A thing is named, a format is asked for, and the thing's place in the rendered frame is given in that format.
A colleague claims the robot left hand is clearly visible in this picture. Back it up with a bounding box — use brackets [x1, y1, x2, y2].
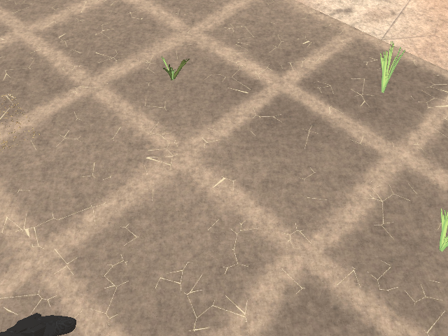
[0, 313, 76, 336]

